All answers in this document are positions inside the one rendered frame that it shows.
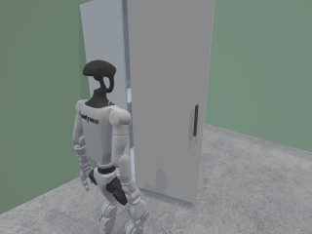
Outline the robot left shin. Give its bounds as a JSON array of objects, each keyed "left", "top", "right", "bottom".
[{"left": 98, "top": 202, "right": 117, "bottom": 234}]

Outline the robot left forearm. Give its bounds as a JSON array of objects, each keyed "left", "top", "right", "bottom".
[{"left": 72, "top": 141, "right": 91, "bottom": 172}]

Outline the right robot upper arm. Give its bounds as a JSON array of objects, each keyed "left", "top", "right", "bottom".
[{"left": 109, "top": 106, "right": 132, "bottom": 169}]

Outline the robot right hand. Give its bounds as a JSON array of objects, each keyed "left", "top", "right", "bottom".
[{"left": 129, "top": 199, "right": 149, "bottom": 230}]

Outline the robot left hand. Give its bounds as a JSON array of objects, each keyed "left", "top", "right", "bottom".
[{"left": 80, "top": 167, "right": 96, "bottom": 191}]

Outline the humanoid robot torso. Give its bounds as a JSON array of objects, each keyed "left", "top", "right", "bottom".
[{"left": 81, "top": 97, "right": 120, "bottom": 193}]

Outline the left robot upper arm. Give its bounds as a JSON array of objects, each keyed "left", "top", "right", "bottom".
[{"left": 72, "top": 99, "right": 88, "bottom": 146}]

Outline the handle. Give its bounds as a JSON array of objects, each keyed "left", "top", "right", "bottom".
[{"left": 193, "top": 104, "right": 199, "bottom": 137}]

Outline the robot right forearm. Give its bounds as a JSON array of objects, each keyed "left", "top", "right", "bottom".
[{"left": 116, "top": 154, "right": 140, "bottom": 206}]

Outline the fridge door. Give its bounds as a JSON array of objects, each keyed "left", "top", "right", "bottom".
[{"left": 127, "top": 0, "right": 215, "bottom": 204}]

